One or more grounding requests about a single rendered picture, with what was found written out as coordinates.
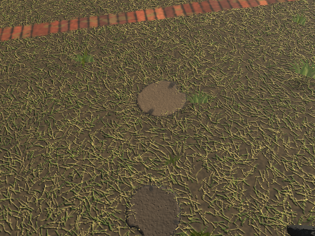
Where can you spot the right robot hand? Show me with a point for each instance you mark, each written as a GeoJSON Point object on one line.
{"type": "Point", "coordinates": [301, 230]}

